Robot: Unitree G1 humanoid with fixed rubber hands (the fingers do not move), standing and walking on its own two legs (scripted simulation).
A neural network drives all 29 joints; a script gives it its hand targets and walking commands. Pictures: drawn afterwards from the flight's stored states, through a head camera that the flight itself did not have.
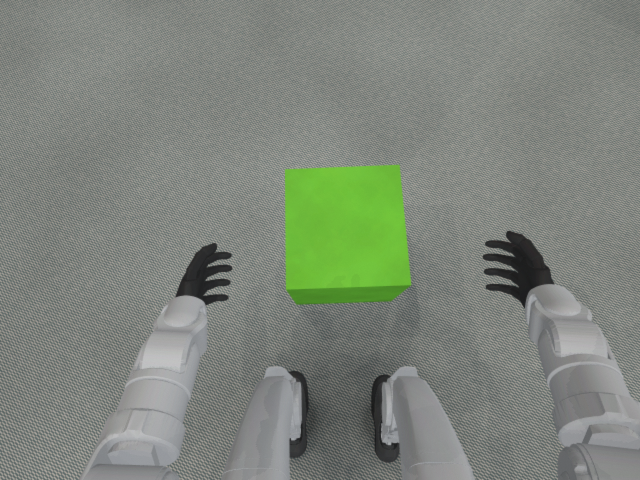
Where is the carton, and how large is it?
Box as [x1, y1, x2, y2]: [285, 165, 410, 304]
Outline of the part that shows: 399,165 285,169 286,289 297,304 386,301 391,300 410,285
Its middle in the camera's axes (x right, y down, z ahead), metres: +0.06 +0.00 +0.98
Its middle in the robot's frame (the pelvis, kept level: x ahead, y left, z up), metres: +0.53 -0.03 -0.55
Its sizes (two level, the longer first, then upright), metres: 0.281 0.266 0.280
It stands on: the floor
